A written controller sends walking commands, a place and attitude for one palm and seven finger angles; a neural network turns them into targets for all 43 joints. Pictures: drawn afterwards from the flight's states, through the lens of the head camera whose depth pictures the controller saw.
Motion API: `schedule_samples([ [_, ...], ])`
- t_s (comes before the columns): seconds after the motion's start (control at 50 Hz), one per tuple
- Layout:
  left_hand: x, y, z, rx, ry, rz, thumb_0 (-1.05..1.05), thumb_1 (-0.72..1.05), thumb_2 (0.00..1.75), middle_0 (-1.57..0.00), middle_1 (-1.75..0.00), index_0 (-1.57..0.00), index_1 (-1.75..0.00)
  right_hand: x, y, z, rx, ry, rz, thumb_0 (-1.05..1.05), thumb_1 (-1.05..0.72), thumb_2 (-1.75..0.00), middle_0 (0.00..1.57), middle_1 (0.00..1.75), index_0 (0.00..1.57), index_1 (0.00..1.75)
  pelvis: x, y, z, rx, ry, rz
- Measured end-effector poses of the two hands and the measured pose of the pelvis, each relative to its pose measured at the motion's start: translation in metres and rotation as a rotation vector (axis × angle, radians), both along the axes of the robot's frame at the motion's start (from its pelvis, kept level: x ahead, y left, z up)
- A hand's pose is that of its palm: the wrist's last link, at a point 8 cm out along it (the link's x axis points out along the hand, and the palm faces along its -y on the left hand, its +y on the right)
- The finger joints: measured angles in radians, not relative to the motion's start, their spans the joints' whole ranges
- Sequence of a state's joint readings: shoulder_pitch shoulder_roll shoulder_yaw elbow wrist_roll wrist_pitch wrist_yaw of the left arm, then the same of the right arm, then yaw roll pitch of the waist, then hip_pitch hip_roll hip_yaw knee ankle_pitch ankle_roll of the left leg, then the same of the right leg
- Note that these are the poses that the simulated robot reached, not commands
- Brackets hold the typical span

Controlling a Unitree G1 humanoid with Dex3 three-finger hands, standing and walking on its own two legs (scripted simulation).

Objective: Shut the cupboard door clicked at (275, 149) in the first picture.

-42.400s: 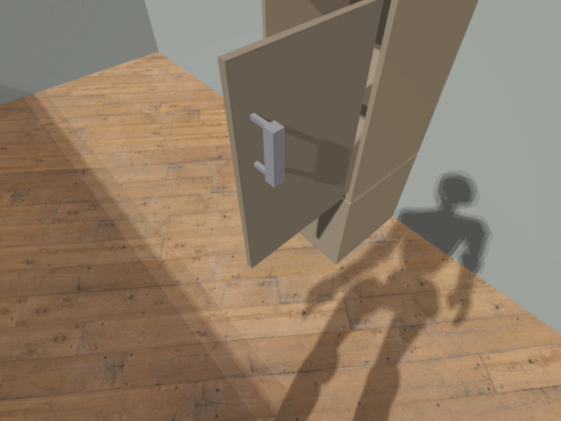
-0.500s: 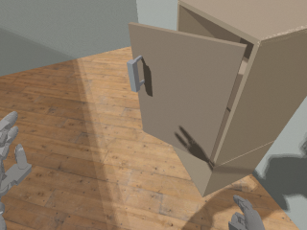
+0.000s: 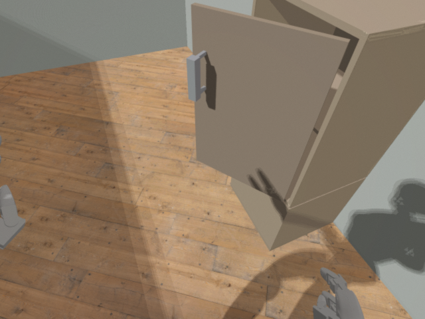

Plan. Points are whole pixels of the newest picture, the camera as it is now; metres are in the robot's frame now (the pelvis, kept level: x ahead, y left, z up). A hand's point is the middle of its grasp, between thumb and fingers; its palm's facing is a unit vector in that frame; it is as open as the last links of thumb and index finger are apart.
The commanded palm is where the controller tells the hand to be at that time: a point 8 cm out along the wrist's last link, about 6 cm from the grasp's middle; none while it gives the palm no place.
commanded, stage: step back with the hand held close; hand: left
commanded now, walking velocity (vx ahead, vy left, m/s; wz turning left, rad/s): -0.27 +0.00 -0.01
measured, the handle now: (198, 75) +0.73 +0.10 +0.09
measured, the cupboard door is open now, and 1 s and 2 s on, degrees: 34 34 34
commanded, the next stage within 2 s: stop stepping back and stand still in 0.84 s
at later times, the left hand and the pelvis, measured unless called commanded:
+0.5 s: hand out of the picture +0.09 +0.28 +0.18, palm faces +0.48 -0.74 -0.46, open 7.4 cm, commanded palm +0.03 +0.31 +0.19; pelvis -0.09 +0.00 -0.01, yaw +3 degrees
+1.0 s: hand out of the picture -0.06 +0.33 +0.19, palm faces +0.51 -0.80 -0.30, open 7.4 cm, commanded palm -0.09 +0.36 +0.19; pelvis -0.24 +0.06 +0.00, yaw -1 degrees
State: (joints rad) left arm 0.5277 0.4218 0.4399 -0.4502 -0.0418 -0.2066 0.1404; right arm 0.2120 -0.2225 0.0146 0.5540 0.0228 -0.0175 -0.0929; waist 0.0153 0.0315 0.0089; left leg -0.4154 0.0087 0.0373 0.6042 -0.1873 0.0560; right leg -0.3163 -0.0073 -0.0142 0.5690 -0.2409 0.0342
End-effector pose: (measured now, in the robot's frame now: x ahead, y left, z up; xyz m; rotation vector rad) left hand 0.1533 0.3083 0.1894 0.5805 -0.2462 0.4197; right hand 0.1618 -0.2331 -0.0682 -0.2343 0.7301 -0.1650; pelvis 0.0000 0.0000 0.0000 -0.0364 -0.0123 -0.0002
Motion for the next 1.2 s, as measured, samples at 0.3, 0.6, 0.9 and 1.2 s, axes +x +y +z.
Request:
schedule_samples([
  [0.3, -0.042, -0.002, 0.0, -0.014, -0.097, -0.057, 0.01, 0.89, 0.9, -0.21, -0.3, -0.21, -0.3, -0.071, -0.004, -0.004, -0.049, 0.04, -0.019, 0.01, -0.9, -0.9, 0.2, 0.3, 0.2, 0.3, -0.05, 0.004, -0.004, -0.023, -0.012, 0.014],
  [0.6, -0.136, 0.012, -0.004, -0.036, -0.107, -0.009, 0.01, 0.89, 0.9, -0.21, -0.3, -0.21, -0.3, -0.112, 0.017, -0.002, -0.054, 0.028, 0.057, 0.01, -0.9, -0.9, 0.2, 0.3, 0.2, 0.3, -0.11, 0.014, -0.006, -0.008, -0.015, 0.048],
  [0.9, -0.238, 0.05, 0.011, 0.009, -0.182, -0.001, 0.01, 0.89, 0.9, -0.21, -0.3, -0.21, -0.3, -0.175, 0.074, 0.004, 0.003, -0.074, 0.145, 0.01, -0.9, -0.9, 0.2, 0.3, 0.2, 0.3, -0.211, 0.039, -0.011, -0.036, 0.025, 0.037],
  [1.2, -0.298, 0.081, 0.005, -0.085, -0.033, -0.144, 0.02, 0.89, 0.9, -0.21, -0.3, -0.21, -0.3, -0.35, 0.093, 0.023, -0.001, -0.029, -0.063, 0.01, -0.9, -0.9, 0.2, 0.3, 0.2, 0.3, -0.319, 0.093, 0.009, -0.049, -0.031, -0.027],
])
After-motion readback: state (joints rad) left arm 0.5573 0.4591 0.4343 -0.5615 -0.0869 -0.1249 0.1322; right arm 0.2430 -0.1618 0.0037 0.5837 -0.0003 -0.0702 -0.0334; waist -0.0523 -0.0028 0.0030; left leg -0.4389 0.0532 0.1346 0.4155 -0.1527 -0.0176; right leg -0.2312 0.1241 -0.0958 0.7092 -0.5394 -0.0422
